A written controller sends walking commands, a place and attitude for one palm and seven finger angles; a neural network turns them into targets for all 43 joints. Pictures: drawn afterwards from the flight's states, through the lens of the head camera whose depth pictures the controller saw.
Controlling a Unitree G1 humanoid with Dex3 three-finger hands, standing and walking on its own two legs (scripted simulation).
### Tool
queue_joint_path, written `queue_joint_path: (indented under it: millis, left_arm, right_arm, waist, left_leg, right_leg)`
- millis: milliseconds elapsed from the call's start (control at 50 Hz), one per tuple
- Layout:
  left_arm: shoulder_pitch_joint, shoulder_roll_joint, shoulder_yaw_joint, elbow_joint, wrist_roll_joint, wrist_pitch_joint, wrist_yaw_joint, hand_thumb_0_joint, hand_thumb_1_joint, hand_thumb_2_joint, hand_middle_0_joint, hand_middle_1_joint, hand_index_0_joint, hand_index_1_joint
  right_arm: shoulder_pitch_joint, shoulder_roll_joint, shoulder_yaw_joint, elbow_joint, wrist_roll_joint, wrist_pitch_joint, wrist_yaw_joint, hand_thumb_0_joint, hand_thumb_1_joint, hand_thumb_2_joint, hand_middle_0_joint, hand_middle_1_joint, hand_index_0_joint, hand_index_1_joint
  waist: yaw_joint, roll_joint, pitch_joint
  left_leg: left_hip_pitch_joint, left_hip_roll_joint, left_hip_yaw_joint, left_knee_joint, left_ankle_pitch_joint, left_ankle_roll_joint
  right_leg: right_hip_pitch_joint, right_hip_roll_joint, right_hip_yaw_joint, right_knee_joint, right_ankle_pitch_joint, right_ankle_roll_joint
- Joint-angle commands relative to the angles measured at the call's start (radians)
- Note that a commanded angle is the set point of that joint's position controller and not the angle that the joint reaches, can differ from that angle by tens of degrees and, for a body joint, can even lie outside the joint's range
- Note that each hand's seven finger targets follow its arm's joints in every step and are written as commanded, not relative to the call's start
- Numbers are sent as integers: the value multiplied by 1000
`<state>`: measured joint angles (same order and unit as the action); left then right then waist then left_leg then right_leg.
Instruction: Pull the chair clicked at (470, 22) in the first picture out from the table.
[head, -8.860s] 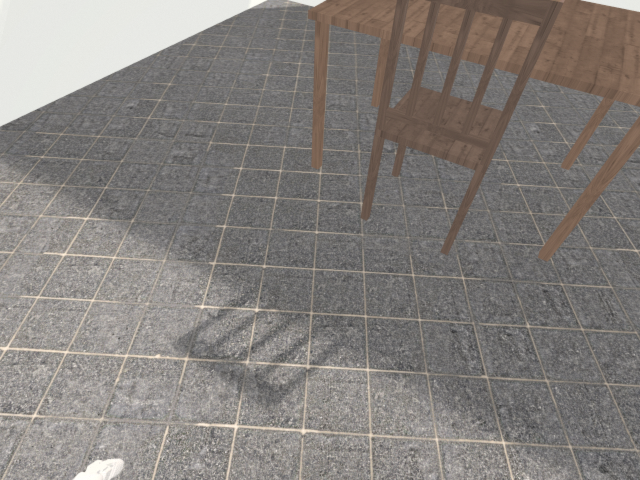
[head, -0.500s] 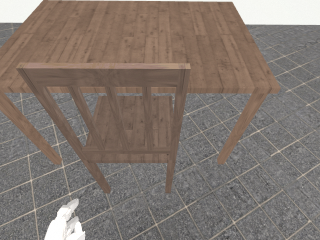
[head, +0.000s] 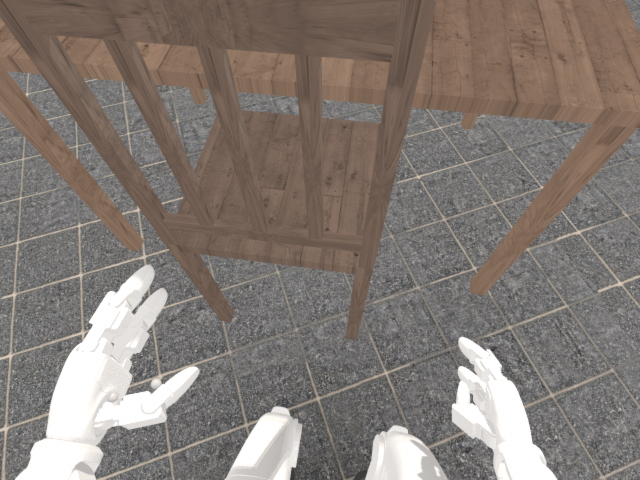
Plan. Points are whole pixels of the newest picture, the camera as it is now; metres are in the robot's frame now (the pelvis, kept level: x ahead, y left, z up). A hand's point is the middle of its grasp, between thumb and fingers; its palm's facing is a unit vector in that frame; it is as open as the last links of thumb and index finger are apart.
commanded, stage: raise the hand toward the chair's back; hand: left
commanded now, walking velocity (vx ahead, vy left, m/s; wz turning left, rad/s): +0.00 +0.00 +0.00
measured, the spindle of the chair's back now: (242, 161) +0.50 +0.17 +0.06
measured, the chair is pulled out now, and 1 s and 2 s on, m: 0.00 0.00 0.00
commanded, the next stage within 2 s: aim the fingers beside a spindle in 1.44 s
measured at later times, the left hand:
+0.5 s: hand (142, 348) +0.24 +0.22 +0.06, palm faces -0.04 -1.00 -0.08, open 15.5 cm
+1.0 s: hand (106, 325) +0.25 +0.26 +0.07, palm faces -0.04 -1.00 -0.08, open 16.9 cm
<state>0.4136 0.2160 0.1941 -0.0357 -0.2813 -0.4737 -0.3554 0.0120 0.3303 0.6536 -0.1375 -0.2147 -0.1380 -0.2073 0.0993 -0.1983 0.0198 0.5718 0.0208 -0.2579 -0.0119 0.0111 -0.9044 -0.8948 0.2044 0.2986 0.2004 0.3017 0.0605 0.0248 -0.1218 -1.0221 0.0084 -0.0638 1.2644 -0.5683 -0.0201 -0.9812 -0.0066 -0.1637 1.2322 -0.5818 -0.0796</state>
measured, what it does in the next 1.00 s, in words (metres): shifts its weight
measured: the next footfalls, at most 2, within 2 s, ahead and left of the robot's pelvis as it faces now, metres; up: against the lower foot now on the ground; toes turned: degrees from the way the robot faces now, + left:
none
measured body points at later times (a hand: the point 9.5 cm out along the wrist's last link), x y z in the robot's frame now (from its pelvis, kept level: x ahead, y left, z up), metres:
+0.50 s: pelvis +0.00 +0.03 +0.02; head +0.10 +0.04 +0.46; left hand +0.23 +0.27 +0.06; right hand +0.17 -0.23 -0.06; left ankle +0.02 +0.13 -0.63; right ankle +0.01 -0.07 -0.63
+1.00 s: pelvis +0.00 +0.05 +0.03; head +0.09 +0.07 +0.47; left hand +0.25 +0.31 +0.08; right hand +0.18 -0.19 -0.05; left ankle +0.02 +0.13 -0.63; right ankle +0.01 -0.07 -0.63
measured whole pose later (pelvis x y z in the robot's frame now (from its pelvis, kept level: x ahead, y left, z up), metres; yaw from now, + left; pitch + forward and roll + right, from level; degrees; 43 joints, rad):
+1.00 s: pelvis +0.00 +0.05 +0.03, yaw -2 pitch +17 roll -4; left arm 0.29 0.28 0.23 0.04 -0.27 -0.37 -0.29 -0.01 -0.49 0.30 -0.06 -0.09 -0.06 -0.08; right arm 0.21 -0.25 0.02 0.57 0.01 -0.25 -0.01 0.01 -0.90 -0.89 0.21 0.30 0.20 0.30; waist -0.01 0.03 -0.11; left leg -0.89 -0.01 -0.02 1.11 -0.51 0.05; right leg -0.84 -0.02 -0.12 1.03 -0.48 -0.01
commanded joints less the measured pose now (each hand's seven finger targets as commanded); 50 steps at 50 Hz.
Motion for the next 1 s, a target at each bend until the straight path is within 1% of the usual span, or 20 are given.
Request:
queue_joint_path:
  millis: [0, 20, 40, 80, 120, 220, 300, 380, 420, 440, 480, 520, 580, 640, 700, 740, 820, 880, 920, 980]
  left_arm:
    - [-1, 138, 107, -129, -48, 40, -51, 0, 107, 560, -121, -175, -121, -175]
    - [7, 165, 146, -108, -54, 57, -43, 0, 83, 550, -118, -172, -118, -172]
    - [11, 161, 151, -149, -56, 55, -31, 0, 60, 540, -116, -168, -116, -168]
    - [26, 147, 159, -137, -56, 48, 3, 0, 13, 520, -111, -161, -111, -161]
    - [17, 143, 159, -138, -50, 22, 36, 0, -33, 500, -107, -153, -107, -153]
    - [18, 120, 114, -103, -24, -39, 67, 0, -150, 450, -95, -135, -95, -135]
    - [-5, 132, 92, -140, -20, -62, 75, 0, -243, 410, -86, -120, -86, -120]
    - [-16, 143, 83, -187, -5, -67, 106, 0, -337, 370, -76, -106, -76, -106]
    - [-14, 154, 93, -179, 6, -61, 120, 0, -383, 350, -72, -98, -72, -98]
    - [-19, 136, 72, -181, 8, -55, 121, 0, -407, 340, -69, -95, -69, -95]
    - [-35, 129, 62, -163, 11, -40, 121, 0, -453, 320, -65, -87, -65, -87]
    - [-51, 148, 73, -156, 17, -22, 118, 0, -500, 300, -60, -80, -60, -80]
    - [-68, 138, 59, -150, 17, 3, 109, 0, -500, 300, -60, -80, -60, -80]
    - [-105, 159, 72, -172, 15, 13, 102, 0, -500, 300, -60, -80, -60, -80]
    - [-119, 159, 80, -160, 8, 20, 94, 0, -500, 300, -60, -80, -60, -80]
    - [-136, 169, 84, -163, 9, 20, 86, 0, -500, 300, -60, -80, -60, -80]
    - [-155, 187, 97, -127, 9, 34, 77, 0, -500, 300, -60, -80, -60, -80]
    - [-176, 193, 104, -125, 0, 37, 67, 0, -500, 300, -60, -80, -60, -80]
    - [-179, 213, 126, -135, -8, 35, 66, 0, -500, 300, -60, -80, -60, -80]
    - [-156, 186, 108, -122, -15, 36, 62, 0, -500, 300, -60, -80, -60, -80]
  right_arm:
    - [40, -157, -100, -121, 25, -42, -31, 0, -900, -900, 200, 300, 200, 300]
    - [30, -155, -100, -127, 24, -34, -31, 0, -900, -900, 200, 300, 200, 300]
    - [42, -147, -98, -130, 21, -34, -26, 0, -900, -900, 200, 300, 200, 300]
    - [38, -134, -104, -125, 19, -29, -20, 0, -900, -900, 200, 300, 200, 300]
    - [33, -134, -105, -124, 17, -30, -15, 0, -900, -900, 200, 300, 200, 300]
    - [42, -152, -118, -112, 15, -46, -5, 0, -900, -900, 200, 300, 200, 300]
    - [57, -173, -118, -115, 14, -58, -7, 0, -900, -900, 200, 300, 200, 300]
    - [67, -180, -113, -121, 7, -64, -3, 0, -900, -900, 200, 300, 200, 300]
    - [72, -182, -113, -117, 6, -61, -1, 0, -900, -900, 200, 300, 200, 300]
    - [74, -182, -108, -122, 6, -59, 1, 0, -900, -900, 200, 300, 200, 300]
    - [70, -184, -104, -124, 6, -54, 1, 0, -900, -900, 200, 300, 200, 300]
    - [70, -186, -98, -132, 7, -48, -1, 0, -900, -900, 200, 300, 200, 300]
    - [71, -186, -89, -145, 7, -39, -3, 0, -900, -900, 200, 300, 200, 300]
    - [78, -189, -80, -151, 5, -37, -5, 0, -900, -900, 200, 300, 200, 300]
    - [85, -188, -76, -150, 3, -36, -6, 0, -900, -900, 200, 300, 200, 300]
    - [89, -189, -73, -146, 4, -37, -7, 0, -900, -900, 200, 300, 200, 300]
    - [89, -196, -71, -144, 5, -37, -7, 0, -900, -900, 200, 300, 200, 300]
    - [93, -203, -70, -144, 6, -38, -11, 0, -900, -900, 200, 300, 200, 300]
    - [96, -205, -71, -140, 6, -42, -11, 0, -900, -900, 200, 300, 200, 300]
    - [103, -205, -75, -133, 5, -46, -6, 0, -900, -900, 200, 300, 200, 300]
  waist:
    - [-71, -58, -349]
    - [-49, -61, -357]
    - [-45, -42, -385]
    - [-43, -80, -328]
    - [-40, -75, -304]
    - [-64, -70, -250]
    - [-64, -2, -266]
    - [-63, 52, -295]
    - [-65, 47, -304]
    - [-72, 64, -289]
    - [-79, 43, -263]
    - [-78, 52, -259]
    - [-83, 38, -244]
    - [-81, 60, -259]
    - [-81, 33, -260]
    - [-79, 73, -265]
    - [-77, 69, -244]
    - [-80, 54, -249]
    - [-72, 77, -278]
    - [-74, 63, -273]
  left_leg:
    - [141, -22, 9, -133, 350, 58]
    - [144, -24, 8, -136, 362, 59]
    - [154, -28, 8, -148, 378, 56]
    - [147, -27, 10, -175, 363, 50]
    - [147, -29, 11, -188, 359, 51]
    - [164, -28, 20, -213, 323, 55]
    - [212, -25, 25, -242, 317, 60]
    - [285, -19, 14, -269, 373, 60]
    - [314, -14, 6, -273, 418, 58]
    - [324, -13, 3, -279, 423, 55]
    - [320, -9, -1, -289, 393, 53]
    - [323, -9, -5, -299, 379, 53]
    - [330, -6, -13, -312, 357, 49]
    - [356, -5, -24, -316, 381, 45]
    - [355, -4, -28, -318, 397, 40]
    - [379, -3, -32, -319, 435, 34]
    - [376, 0, -43, -335, 416, 29]
    - [377, -1, -44, -345, 386, 29]
    - [398, -2, -41, -342, 429, 25]
    - [408, 0, -42, -341, 472, 18]
  right_leg:
    - [366, -39, 266, -280, 438, 125]
    - [381, -35, 270, -275, 449, 129]
    - [406, -40, 268, -276, 480, 129]
    - [393, -36, 253, -291, 460, 126]
    - [370, -27, 241, -288, 433, 117]
    - [290, -13, 207, -297, 325, 101]
    - [255, 2, 163, -291, 238, 74]
    - [238, 13, 113, -272, 273, 63]
    - [232, 18, 99, -267, 302, 62]
    - [222, 17, 93, -268, 300, 62]
    - [211, 20, 88, -277, 277, 63]
    - [218, 20, 87, -284, 263, 60]
    - [210, 23, 79, -295, 242, 61]
    - [211, 23, 77, -296, 251, 59]
    - [221, 25, 73, -296, 266, 60]
    - [218, 25, 73, -296, 277, 57]
    - [211, 29, 69, -304, 249, 56]
    - [220, 29, 69, -315, 238, 57]
    - [236, 30, 70, -315, 260, 55]
    - [237, 31, 65, -318, 282, 57]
